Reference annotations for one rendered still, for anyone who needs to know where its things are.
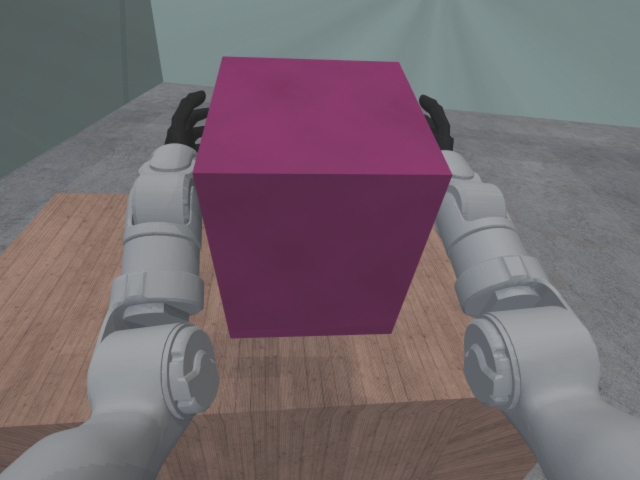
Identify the left robot forearm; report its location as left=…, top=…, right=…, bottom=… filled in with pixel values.
left=87, top=143, right=204, bottom=406

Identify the right robot forearm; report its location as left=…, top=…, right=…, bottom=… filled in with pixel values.
left=434, top=150, right=601, bottom=382

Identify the carton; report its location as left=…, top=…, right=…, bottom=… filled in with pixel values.
left=193, top=56, right=452, bottom=338

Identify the robot left hand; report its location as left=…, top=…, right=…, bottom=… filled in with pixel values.
left=164, top=90, right=209, bottom=153

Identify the robot right upper arm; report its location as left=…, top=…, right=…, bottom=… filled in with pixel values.
left=463, top=306, right=640, bottom=480

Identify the robot left upper arm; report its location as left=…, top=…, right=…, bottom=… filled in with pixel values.
left=0, top=322, right=220, bottom=480

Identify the robot right hand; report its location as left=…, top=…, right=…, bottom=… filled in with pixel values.
left=419, top=95, right=454, bottom=151

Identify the pedestal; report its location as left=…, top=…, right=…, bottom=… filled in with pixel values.
left=0, top=193, right=538, bottom=480

